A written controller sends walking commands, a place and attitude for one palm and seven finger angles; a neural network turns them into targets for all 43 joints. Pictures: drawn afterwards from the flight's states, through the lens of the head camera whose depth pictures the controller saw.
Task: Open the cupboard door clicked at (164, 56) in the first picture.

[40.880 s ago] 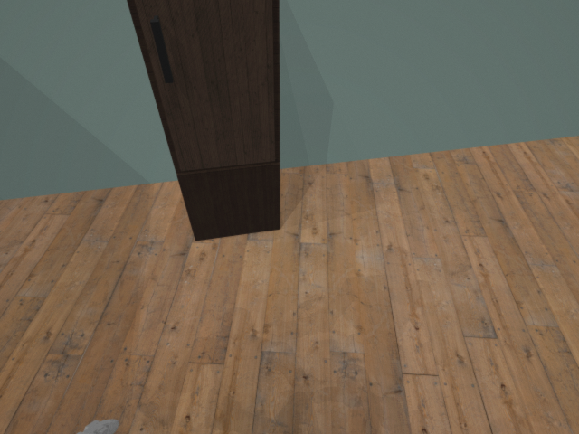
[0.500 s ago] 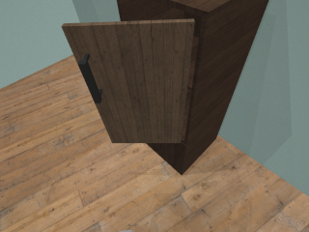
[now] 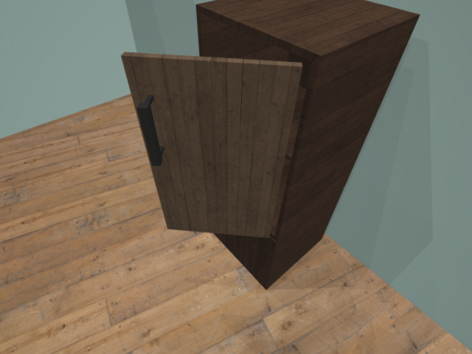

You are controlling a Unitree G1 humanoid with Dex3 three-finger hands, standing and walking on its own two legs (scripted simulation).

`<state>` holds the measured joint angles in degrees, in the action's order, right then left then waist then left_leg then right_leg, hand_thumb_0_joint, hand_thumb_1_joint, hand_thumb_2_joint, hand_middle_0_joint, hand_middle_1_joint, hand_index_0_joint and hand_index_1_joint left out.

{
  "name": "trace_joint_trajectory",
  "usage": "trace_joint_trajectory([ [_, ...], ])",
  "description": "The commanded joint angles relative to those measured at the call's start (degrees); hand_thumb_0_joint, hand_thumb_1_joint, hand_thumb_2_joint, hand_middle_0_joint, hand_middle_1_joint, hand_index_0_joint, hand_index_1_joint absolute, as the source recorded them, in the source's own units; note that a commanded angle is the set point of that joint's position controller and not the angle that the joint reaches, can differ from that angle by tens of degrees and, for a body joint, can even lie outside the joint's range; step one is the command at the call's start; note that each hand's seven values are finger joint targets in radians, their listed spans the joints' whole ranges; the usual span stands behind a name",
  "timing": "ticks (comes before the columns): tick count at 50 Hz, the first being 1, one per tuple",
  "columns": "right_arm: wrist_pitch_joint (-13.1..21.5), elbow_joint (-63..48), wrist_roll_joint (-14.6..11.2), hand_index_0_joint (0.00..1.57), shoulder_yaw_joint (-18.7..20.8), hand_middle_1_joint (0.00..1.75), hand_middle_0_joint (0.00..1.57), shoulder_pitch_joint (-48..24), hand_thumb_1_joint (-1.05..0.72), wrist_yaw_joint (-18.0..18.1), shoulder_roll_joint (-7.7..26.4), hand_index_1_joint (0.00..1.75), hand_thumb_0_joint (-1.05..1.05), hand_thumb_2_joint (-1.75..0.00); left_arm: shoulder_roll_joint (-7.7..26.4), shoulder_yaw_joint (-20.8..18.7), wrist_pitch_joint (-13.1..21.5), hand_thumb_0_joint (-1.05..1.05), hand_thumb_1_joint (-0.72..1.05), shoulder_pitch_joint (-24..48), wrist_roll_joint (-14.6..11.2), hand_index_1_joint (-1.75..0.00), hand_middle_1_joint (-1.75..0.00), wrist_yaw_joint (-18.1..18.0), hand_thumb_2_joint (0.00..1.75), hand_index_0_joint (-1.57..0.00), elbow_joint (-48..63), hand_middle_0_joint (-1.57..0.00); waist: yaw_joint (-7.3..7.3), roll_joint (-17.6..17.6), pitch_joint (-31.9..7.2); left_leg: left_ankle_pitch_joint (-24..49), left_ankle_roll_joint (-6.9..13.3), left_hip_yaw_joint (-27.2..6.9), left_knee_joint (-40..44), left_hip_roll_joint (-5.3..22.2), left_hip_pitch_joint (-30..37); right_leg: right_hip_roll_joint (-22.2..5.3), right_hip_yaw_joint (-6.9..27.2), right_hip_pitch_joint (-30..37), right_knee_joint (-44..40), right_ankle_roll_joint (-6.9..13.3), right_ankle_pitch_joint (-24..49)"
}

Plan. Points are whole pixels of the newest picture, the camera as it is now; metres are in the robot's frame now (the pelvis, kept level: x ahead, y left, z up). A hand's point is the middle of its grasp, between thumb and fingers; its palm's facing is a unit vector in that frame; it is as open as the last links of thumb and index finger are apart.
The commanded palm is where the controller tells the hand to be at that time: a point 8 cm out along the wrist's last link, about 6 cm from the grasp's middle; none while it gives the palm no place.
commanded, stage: look again from close up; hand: left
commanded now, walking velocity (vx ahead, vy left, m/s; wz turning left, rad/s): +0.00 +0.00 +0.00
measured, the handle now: (153, 131) +0.55 +0.22 +0.08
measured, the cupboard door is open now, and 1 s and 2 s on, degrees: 44 44 44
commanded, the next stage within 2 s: raise the hand with hooked fingers in 0.46 s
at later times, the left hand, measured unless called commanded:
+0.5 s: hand out of the picture +0.00 +0.17 -0.18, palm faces +0.02 -0.99 -0.16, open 7.3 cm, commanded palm none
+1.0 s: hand (139, 326) +0.18 +0.18 -0.04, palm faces -0.03 -1.00 +0.02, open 8.6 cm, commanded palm +0.15 +0.26 -0.02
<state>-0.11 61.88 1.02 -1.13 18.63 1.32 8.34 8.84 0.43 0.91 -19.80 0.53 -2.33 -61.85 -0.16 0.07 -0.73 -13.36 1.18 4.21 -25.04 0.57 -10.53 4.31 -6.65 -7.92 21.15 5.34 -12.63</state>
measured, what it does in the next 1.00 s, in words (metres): lowers itself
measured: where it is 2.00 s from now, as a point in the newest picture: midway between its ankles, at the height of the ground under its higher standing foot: outside the picture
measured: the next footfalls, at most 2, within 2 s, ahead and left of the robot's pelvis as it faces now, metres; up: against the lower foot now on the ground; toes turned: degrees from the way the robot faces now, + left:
none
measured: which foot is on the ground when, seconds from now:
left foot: down 0.00-1.00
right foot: down 0.00-1.00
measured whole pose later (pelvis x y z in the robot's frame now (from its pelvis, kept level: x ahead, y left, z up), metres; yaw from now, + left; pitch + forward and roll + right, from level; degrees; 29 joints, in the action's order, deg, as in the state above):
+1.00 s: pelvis +0.00 +0.02 -0.05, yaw +0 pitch +9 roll +0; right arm 10.3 27.8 -0.3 2.8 7.9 -1.0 14.9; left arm 9.9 -4.1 24.4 -28.1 -10.2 13.3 -4.8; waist -0.4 -3.5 -6.5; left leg -26.4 3.2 5.8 -52.6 -0.2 -35.0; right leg 1.1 -6.2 -34.3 52.8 4.6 -27.3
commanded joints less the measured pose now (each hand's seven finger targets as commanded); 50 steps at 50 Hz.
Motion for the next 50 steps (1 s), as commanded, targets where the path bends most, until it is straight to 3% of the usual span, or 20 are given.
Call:
trace_joint_trajectory([
  [1,1.1,-0.6,-0.3,0.2,0.8,0.3,0.2,3.0,-0.9,0.6,4.6,0.3,0.0,-0.9,5.5,-0.7,1.2,0.0,0.9,-2.4,0.0,-0.3,-0.3,-0.3,0.9,-0.2,1.3,-0.2,-0.11,-0.7,6.7,0.4,1.1,-5.4,4.9,4.5,-3.5,-11.4,12.8,-3.5,-8.1,-4.1,-1.6],
  [12,2.0,1.7,-0.5,0.2,0.3,0.3,0.2,3.4,-0.9,1.0,4.2,0.3,0.0,-0.9,4.0,0.0,1.6,0.0,0.9,-5.0,-0.2,-0.3,-0.3,-0.5,0.9,-0.2,-1.0,-0.2,0.35,0.2,4.0,5.2,1.3,-5.8,5.4,5.5,-2.5,-11.3,11.3,-0.2,-3.7,-3.2,9.4],
  [27,2.2,2.8,-0.4,0.2,0.1,0.3,0.2,2.8,-0.9,1.1,4.0,0.3,0.0,-0.9,3.3,0.3,1.3,0.0,0.9,-4.6,0.0,-0.3,-0.3,-0.6,0.9,-0.2,-1.3,-0.2,0.4,-0.4,6.4,6.4,1.8,-6.6,6.9,6.1,-1.8,-11.0,10.9,-2.1,-2.4,-2.1,6.9],
  [28,2.3,-1.2,-0.9,0.2,0.3,0.3,0.2,-2.6,-0.9,0.3,5.7,0.3,0.0,-0.9,4.2,0.3,2.1,0.0,0.9,-6.7,0.9,-0.3,-0.3,-2.5,0.9,-0.2,-2.8,-0.2,1.92,1.2,12.5,6.3,-0.2,-3.5,-4.0,5.5,-7.5,-13.8,13.1,-7.0,-1.9,-5.7,26.6],
  [29,10.2,-24.3,-3.0,0.2,3.0,0.3,0.2,-1.2,-0.9,2.5,17.9,0.3,0.0,-0.9,14.2,-2.2,12.8,0.0,0.88,33.5,-11.9,-0.32,-0.32,-0.8,0.89,-0.2,85.5,-0.2,-6.97,13.7,-17.5,12.1,0.9,-5.7,2.9,-0.1,10.3,-7.9,9.0,-0.8,3.6,-4.0,15.5],
  [30,15.5,-21.0,-3.2,0.2,0.0,0.3,0.2,-6.9,-0.9,3.7,12.1,0.3,0.0,-0.9,12.2,-2.5,9.3,0.0,0.85,17.3,-7.6,-0.33,-0.33,-3.3,0.88,-0.2,76.1,-0.2,-1.28,19.9,-18.1,19.4,-0.1,-4.8,3.8,2.2,12.2,-4.9,6.7,-1.9,6.5,-1.8,4.6],
  [31,17.2,-18.5,-3.4,0.2,1.4,0.3,0.2,-5.8,-0.9,4.0,12.3,0.3,0.0,-0.9,9.7,-1.6,6.6,0.0,0.83,14.5,-8.0,-0.34,-0.34,-5.9,0.87,-0.21,71.6,-0.21,-2.3,17.3,-14.9,16.2,-1.3,-5.4,3.2,2.3,7.6,-5.0,5.0,-4.7,7.5,-2.5,0.2],
  [32,17.0,-17.5,-4.1,0.2,1.7,0.3,0.2,-3.9,-0.9,3.2,8.6,0.3,0.0,-0.9,-2.3,4.3,0.9,0.0,0.81,-3.2,-8.1,-0.36,-0.36,-6.0,0.86,-0.21,56.1,-0.21,-2.16,8.4,-7.0,8.9,-0.6,-7.1,3.8,3.2,2.9,-5.0,3.3,-8.6,7.1,-3.1,-1.6],
  [33,17.6,-21.6,-4.9,0.2,1.7,0.3,0.2,-4.5,-0.9,3.0,11.1,0.3,0.0,-0.9,-4.2,6.9,0.9,0.0,0.78,1.3,-10.4,-0.37,-0.37,-5.0,0.85,-0.21,64.2,-0.21,-2.19,2.5,-1.3,3.3,0.2,-8.3,2.8,2.7,-1.8,-5.1,2.5,-9.4,6.3,-3.4,-1.2],
  [35,19.7,-24.5,-4.2,0.2,2.4,0.3,0.2,-6.3,-0.9,3.6,14.2,0.3,0.0,-0.9,-1.8,6.9,6.4,0.0,0.74,1.8,-11.0,-0.4,-0.4,-3.0,0.83,-0.21,68.8,-0.21,-3.81,-7.3,-0.1,-0.4,1.4,-8.5,-1.8,1.4,-3.8,-4.8,3.2,-14.5,5.3,-4.1,-4.2],
  [37,19.8,-26.9,-2.7,0.2,3.3,0.3,0.2,-5.4,-0.9,2.8,14.5,0.3,0.0,-0.9,-3.1,6.4,10.7,0.0,0.69,2.4,-10.0,-0.43,-0.43,-0.7,0.81,-0.22,61.9,-0.22,-5.01,-16.1,2.7,-2.6,1.1,-8.6,-7.0,-0.1,-9.2,-4.6,3.2,-22.1,7.2,-4.4,-9.2],
  [39,19.5,-29.3,-1.9,0.2,4.3,0.3,0.2,-8.0,-0.9,1.7,14.5,0.3,0.0,-0.9,-4.1,2.6,17.0,0.0,0.64,-9.9,-11.6,-0.47,-0.47,4.1,0.79,-0.22,53.4,-0.22,-0.71,-20.8,2.2,-3.6,-0.1,-7.7,-11.5,-0.6,-17.3,-4.2,2.1,-25.7,12.4,-4.2,-11.5],
  [40,19.1,-30.9,-1.7,0.2,4.8,0.3,0.2,-9.4,-0.9,0.9,14.2,0.3,0.0,-0.9,-2.1,-0.8,20.4,0.0,0.62,-15.8,-12.9,-0.48,-0.48,7.2,0.78,-0.22,52.6,-0.22,1.5,-21.0,0.3,-2.6,-0.6,-6.6,-13.5,-1.0,-20.0,-4.3,2.5,-24.7,14.6,-3.9,-9.4],
  [41,18.3,-32.1,-1.9,0.2,5.6,0.3,0.2,-10.0,-0.9,-0.4,14.4,0.3,0.0,-0.9,1.8,-6.0,23.2,0.0,0.6,-21.5,-13.2,-0.5,-0.5,10.6,0.77,-0.22,50.2,-0.22,4.3,-14.7,-2.7,1.4,-1.5,-5.4,-15.1,-1.9,-20.1,-4.6,3.3,-21.3,17.4,-2.9,-2.7],
  [42,17.4,-34.1,-1.5,0.2,5.8,0.3,0.2,-11.2,-0.9,-1.6,14.5,0.3,0.0,-0.9,3.1,-7.9,26.2,0.0,0.57,-23.0,-14.1,-0.51,-0.51,14.1,0.76,-0.22,52.1,-0.22,4.7,-10.2,-5.9,4.3,-2.2,-4.6,-17.0,-2.5,-20.1,-5.1,3.3,-19.1,20.3,-2.5,4.1],
  [43,16.4,-35.5,-1.4,0.2,6.4,0.3,0.2,-12.5,-0.9,-2.3,14.9,0.3,0.0,-0.9,6.8,-11.1,29.0,0.0,0.55,-21.7,-13.7,-0.53,-0.53,17.0,0.75,-0.22,53.4,-0.22,4.54,-5.5,-8.6,6.9,-2.5,-4.0,-19.2,-2.5,-20.6,-5.5,3.8,-18.2,23.2,-2.1,9.3],
  [44,15.4,-37.4,-1.5,0.2,6.5,0.3,0.2,-13.0,-0.9,-2.5,14.2,0.3,0.0,-0.9,9.6,-14.2,29.7,0.0,0.53,-22.2,-12.8,-0.54,-0.54,17.5,0.74,-0.23,55.7,-0.23,5.94,-1.3,-11.3,9.3,-1.9,-2.9,-20.4,-2.6,-21.4,-5.7,4.3,-17.0,25.4,-2.1,12.7],
  [46,12.7,-39.8,-1.4,0.2,6.2,0.3,0.2,-13.7,-0.9,-2.5,13.4,0.3,0.0,-0.9,13.6,-16.5,28.4,0.0,0.48,-18.1,-11.5,-0.57,-0.57,16.3,0.72,-0.23,63.6,-0.23,7.17,6.6,-13.6,10.8,-1.5,-2.2,-20.8,-2.4,-22.0,-5.2,5.2,-17.2,27.6,-1.7,12.5],
  [47,11.7,-42.4,-1.5,0.2,5.5,0.3,0.2,-14.7,-0.9,-2.4,12.7,0.3,0.0,-0.9,10.7,-13.3,27.9,0.0,0.46,-14.2,-12.3,-0.58,-0.58,15.6,0.71,-0.23,70.3,-0.23,6.08,8.8,-14.2,10.1,-1.2,-2.2,-20.7,-2.3,-21.3,-4.8,5.1,-18.5,27.7,-1.8,11.0],
  [50,11.2,-42.6,-1.6,0.2,5.4,0.3,0.2,-10.8,-0.9,-1.4,10.9,0.3,0.0,-0.9,9.9,-14.2,30.5,0.0,0.39,-6.7,-14.4,-0.63,-0.63,11.8,0.68,-0.24,81.7,-0.24,2.89,10.1,-18.2,12.0,-0.3,-4.0,-23.1,-0.9,-17.7,-3.9,5.8,-21.2,27.0,-2.5,10.9],
])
